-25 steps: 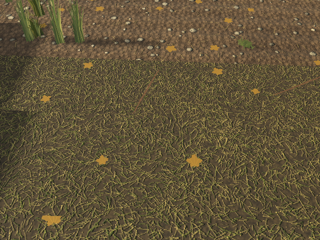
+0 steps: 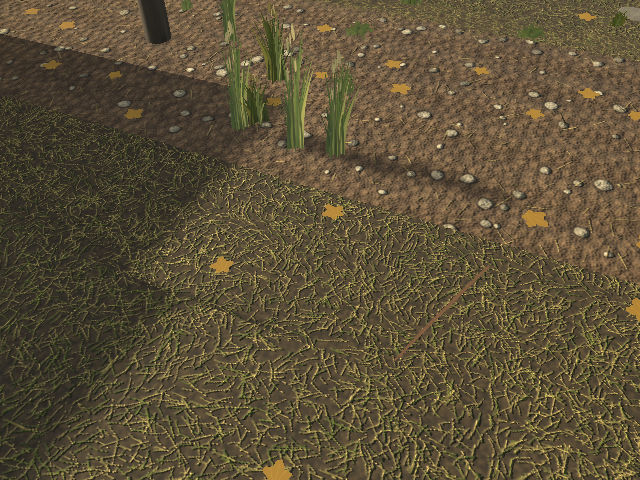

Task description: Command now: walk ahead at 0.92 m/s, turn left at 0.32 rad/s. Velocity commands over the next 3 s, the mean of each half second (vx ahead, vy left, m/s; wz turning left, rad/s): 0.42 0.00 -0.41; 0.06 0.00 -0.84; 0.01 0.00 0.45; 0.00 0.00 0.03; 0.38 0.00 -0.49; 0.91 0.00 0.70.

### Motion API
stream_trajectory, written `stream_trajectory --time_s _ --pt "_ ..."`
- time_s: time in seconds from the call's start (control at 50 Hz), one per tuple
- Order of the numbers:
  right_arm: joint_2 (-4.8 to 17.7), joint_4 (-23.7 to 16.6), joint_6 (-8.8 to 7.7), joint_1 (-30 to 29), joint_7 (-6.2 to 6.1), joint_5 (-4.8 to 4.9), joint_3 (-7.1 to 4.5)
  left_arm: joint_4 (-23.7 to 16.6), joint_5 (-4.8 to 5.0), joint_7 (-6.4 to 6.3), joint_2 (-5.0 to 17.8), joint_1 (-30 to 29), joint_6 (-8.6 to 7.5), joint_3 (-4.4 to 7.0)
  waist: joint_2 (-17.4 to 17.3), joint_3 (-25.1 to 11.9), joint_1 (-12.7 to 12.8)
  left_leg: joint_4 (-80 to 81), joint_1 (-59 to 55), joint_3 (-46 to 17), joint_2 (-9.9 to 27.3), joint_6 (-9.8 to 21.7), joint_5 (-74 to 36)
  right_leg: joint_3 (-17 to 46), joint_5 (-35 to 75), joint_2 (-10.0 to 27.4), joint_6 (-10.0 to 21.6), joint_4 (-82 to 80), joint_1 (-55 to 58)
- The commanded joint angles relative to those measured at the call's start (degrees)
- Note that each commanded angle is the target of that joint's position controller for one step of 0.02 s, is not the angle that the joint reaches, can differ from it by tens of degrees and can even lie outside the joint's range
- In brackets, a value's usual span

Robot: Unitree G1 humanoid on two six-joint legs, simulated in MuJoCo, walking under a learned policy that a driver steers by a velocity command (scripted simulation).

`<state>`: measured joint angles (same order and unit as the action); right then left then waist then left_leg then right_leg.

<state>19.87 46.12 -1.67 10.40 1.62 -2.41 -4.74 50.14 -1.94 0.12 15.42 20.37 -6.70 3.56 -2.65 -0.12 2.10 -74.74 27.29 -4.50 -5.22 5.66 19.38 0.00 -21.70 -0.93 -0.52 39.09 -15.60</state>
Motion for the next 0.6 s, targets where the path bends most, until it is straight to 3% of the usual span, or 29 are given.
stream_trajectory --time_s 0.02,0.04,0.06,0.08,0.1,0.12,0.14,0.16,0.18,0.2,0.22,0.24,0.26,0.28,0.3,0.32,0.34,0.36,0.38,0.4,0.42,0.44,0.46,0.5,0.52,0.54,0.56,0.58,0.6 --pt "0.72 -9.18 0.62 -8.36 2.87 -0.6 0.78 -1.83 0.97 -0.34 6.91 -2.31 -2.6 1.29 6.75 12.07 -3.22 21.09 8.0 -3.2 5.75 -2.13 -9.99 20.82 -4.22 12.58 10.54 -28.77 -7.75" --pt "0.13 -7.72 0.72 -6.57 3.17 -1.39 1.01 -0.54 0.91 -0.26 9.12 -1.76 -1.86 2.19 7.01 8.8 -4.0 22.71 0.62 1.49 3.66 -2.32 -12.46 16.4 4.09 11.11 10.45 -28.86 -8.16" --pt "-0.21 -4.84 0.4 -0.07 2.86 -2.35 0.97 -0.08 1.07 0.21 9.75 -1.37 -1.66 2.42 7.68 5.21 -5.75 19.13 -5.01 5.96 3.04 -1.37 -19.4 13.08 15.28 10.63 10.89 -24.25 -6.33" --pt "1.0 -5.72 -1.43 -7.23 2.27 -1.42 1.03 0.96 1.51 -0.27 5.13 4.02 -2.35 1.51 2.76 7.92 -1.13 26.43 4.4 4.28 5.23 -0.84 -29.54 10.7 6.09 6.07 9.39 -21.33 -0.27" --pt "-0.53 -7.22 -2.94 -12.43 2.08 -1.37 1.71 1.92 1.39 -0.26 4.66 7.49 -2.73 1.13 2.67 7.98 0.97 31.95 5.98 5.7 5.38 -0.94 -33.43 11.66 4.73 5.65 9.75 -21.24 3.49" --pt "-2.43 -7.18 -4.01 -14.21 2.31 -1.55 3.14 1.19 1.09 -0.29 4.53 4.85 -2.7 1.42 0.18 8.06 -0.06 43.53 -4.56 6.95 5.36 -1.71 -45.07 9.38 -3.24 1.92 8.36 -19.31 -4.4" --pt "-10.31 -5.57 -4.07 -3.88 3.71 -5.4 7.55 -0.92 -5.16 1.37 3.32 4.16 -2.45 -0.15 2.92 -3.64 0.96 44.36 -18.53 0.58 7.57 -4.86 -56.95 2.7 -0.56 -3.02 6.95 -10.76 -6.73" --pt "-1.46 -7.17 -5.32 -15.25 3.35 2.75 3.0 0.32 6.54 -1.26 5.85 5.11 -0.72 2.33 -0.1 2.96 0.64 49.27 -14.6 5.19 3.04 -2.44 -50.73 10.43 3.33 3.99 7.52 -14.11 -3.68" --pt "-2.51 -5.22 -4.12 -4.37 3.04 -4.21 6.02 1.04 -4.47 1.37 4.05 7.2 -0.98 -1.02 2.13 1.98 0.55 46.01 -22.07 1.87 8.41 -6.23 -56.17 4.43 -3.72 -3.52 5.6 -3.34 -9.64" --pt "-0.74 -2.73 -3.09 2.06 2.61 -5.52 4.76 1.52 -3.92 2.63 4.74 8.35 -0.89 -0.69 2.11 2.46 -3.44 47.75 -29.03 3.27 8.98 -6.01 -50.55 5.02 -1.7 -4.6 5.24 1.15 -12.1" --pt "3.23 -0.45 -2.55 9.62 2.05 -5.28 3.77 1.19 -2.41 3.07 4.52 8.16 -0.56 -1.47 -1.77 3.5 -5.99 55.75 -34.79 4.65 10.39 -5.98 -52.13 4.79 -3.6 -5.94 3.75 10.12 -14.15" --pt "4.06 3.13 -2.31 20.54 1.69 -4.52 2.95 1.4 -0.25 3.73 4.87 5.92 0.8 -2.11 -5.66 4.11 -11.24 68.66 -44.91 0.97 14.47 -2.35 -60.28 5.59 -2.38 -6.9 0.62 23.08 -19.11" --pt "4.61 3.25 -2.44 26.22 1.16 -3.69 2.01 2.56 -1.07 5.06 8.03 7.16 1.42 -1.86 -10.94 -1.69 -13.11 64.02 -52.95 -0.29 18.61 2.08 -64.71 5.54 -5.41 -7.5 -0.81 41.93 -20.37" --pt "6.87 -0.64 -2.85 23.09 0.41 -1.91 2.14 3.34 -1.62 5.64 -1.84 20.49 0.34 -3.21 -13.68 -20.42 -4.41 39.43 -65.42 -2.72 26.93 11.79 -92.5 8.23 -10.41 -3.87 -2.17 48.9 -22.7" --pt "5.42 -4.53 -2.38 15.98 1.96 -1.14 2.25 3.13 -1.89 5.76 -1.73 23.7 -0.83 -4.06 -13.46 -29.7 -4.03 31.2 -73.47 -12.78 38.33 24.4 -106.84 6.38 -19.68 -2.96 -5.41 58.93 -32.22" --pt "4.05 -5.4 -2.6 13.49 1.31 -2.96 2.16 -1.83 -0.69 6.17 2.77 8.38 -1.34 -3.49 -4.75 -25.27 -8.84 35.73 -66.35 -10.94 36.69 19.08 -95.91 6.99 -16.9 0.73 -3.93 56.77 -40.97" --pt "4.91 -5.53 -2.88 5.64 0.77 -1.65 1.57 -5.62 -0.41 4.94 3.72 3.72 -2.24 -2.65 -1.97 -19.31 -5.2 42.22 -52.73 -10.92 35.72 16.62 -68.09 8.92 -9.57 4.57 -3.69 43.92 -43.09" --pt "3.86 -5.84 -3.23 2.92 -0.32 -1.3 1.77 -5.24 -0.84 3.34 5.54 0.02 -2.93 -1.67 1.47 -9.91 -3.5 46.98 -34.59 -9.58 33.93 15.43 -64.35 8.06 -5.76 8.12 -4.97 33.24 -38.05" --pt "5.23 -5.19 -3.33 1.79 -1.52 -0.17 1.31 -4.85 -1.8 2.33 4.06 -3.19 -2.88 -1.69 -1.31 -4.13 -0.86 52.3 -23.23 -4.29 30.13 14.04 -59.06 4.67 -1.39 9.72 -5.54 21.02 -32.66" --pt "4.71 -5.8 -3.47 1.81 -2.4 -0.93 1.22 -2.81 -2.6 2.58 1.52 -2.21 -2.17 -2.68 -1.78 -3.43 0.7 55.49 -14.27 -0.15 28.24 13.49 -61.25 0.7 2.55 10.58 -5.76 16.35 -23.16" --pt "4.39 -5.26 -4.14 2.86 -2.56 -1.34 1.04 -2.03 -2.14 3.12 -1.59 -0.71 -1.3 -3.8 -1.46 -3.64 1.87 56.3 -13.14 2.2 26.06 11.31 -58.63 -0.13 8.88 10.73 -4.58 8.68 -18.86" --pt "4.94 -5.73 -5.01 1.66 -2.64 -1.69 0.34 -0.37 -1.5 4.28 -3.22 0.93 -0.53 -4.72 0.15 -3.96 2.16 57.22 -10.86 4.26 24.92 9.24 -52.8 -1.0 14.71 9.53 -3.38 3.4 -12.86" --pt "5.81 -6.46 -5.84 -0.26 -2.47 -1.69 -0.28 -0.18 -0.58 5.32 -2.92 1.18 -0.36 -4.66 1.02 -4.14 2.71 57.43 -9.05 5.91 23.93 7.45 -44.68 -1.1 19.68 7.82 -2.27 1.01 -7.65" --pt "6.02 -7.73 -6.42 -5.54 -2.51 -2.34 -0.9 -1.42 0.54 6.06 1.8 0.23 -0.7 -2.68 1.54 -2.9 4.73 54.75 -9.64 8.93 24.02 5.01 -36.1 1.24 24.78 5.9 1.13 -0.43 -4.77" --pt "4.82 -7.37 -6.88 -5.34 -2.74 -2.19 -0.73 -2.57 0.21 5.76 4.66 -1.06 -0.95 -1.29 1.81 -2.1 4.79 52.08 -11.38 11.25 23.14 3.06 -33.59 1.64 25.02 4.96 3.19 -1.19 -4.37" --pt "4.32 -7.04 -7.31 -4.31 -2.96 -1.62 -0.71 -3.41 -0.35 5.07 7.37 -1.47 -1.17 0.06 2.1 -2.47 4.99 47.78 -12.9 13.56 20.99 0.58 -33.5 0.97 26.02 3.39 5.28 -1.74 -2.1" --pt "4.01 -7.44 -7.58 -2.32 -3.02 -0.44 -0.85 -3.55 -0.36 4.29 11.69 0.21 -1.63 1.78 5.67 -5.19 4.99 40.89 -12.87 16.26 16.49 -3.12 -31.84 1.37 36.98 1.87 8.78 -3.06 5.0" --pt "1.54 -9.37 -7.36 2.09 -2.43 1.19 -0.24 -5.1 -0.36 2.82 18.98 2.57 -2.21 3.61 17.77 -11.92 3.72 27.3 -10.03 19.99 6.81 -9.58 -9.46 14.39 64.7 8.28 19.57 -12.14 16.58" --pt "-2.05 -10.72 -7.55 9.19 -1.65 0.55 1.41 -7.01 -1.17 2.61 21.91 2.7 -1.8 3.84 20.93 -25.87 -0.49 13.05 0.85 11.19 0.46 -12.98 24.59 37.4 67.17 21.33 32.56 -12.41 34.24"
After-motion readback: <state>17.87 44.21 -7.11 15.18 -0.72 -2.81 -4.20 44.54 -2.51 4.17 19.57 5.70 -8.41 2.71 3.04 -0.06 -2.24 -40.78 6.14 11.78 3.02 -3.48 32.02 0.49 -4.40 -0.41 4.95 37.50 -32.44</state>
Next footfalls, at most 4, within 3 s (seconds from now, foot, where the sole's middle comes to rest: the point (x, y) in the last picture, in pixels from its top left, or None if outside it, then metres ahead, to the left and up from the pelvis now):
0.26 left None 0.39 0.09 -0.90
0.56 right None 0.59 -0.20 -0.90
0.94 left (352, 463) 0.65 -0.01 -0.90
1.20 right None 0.50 -0.19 -0.90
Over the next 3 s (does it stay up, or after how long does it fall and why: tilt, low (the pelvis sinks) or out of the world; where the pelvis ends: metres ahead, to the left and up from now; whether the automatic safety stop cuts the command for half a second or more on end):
stays up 0.99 -0.45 -0.30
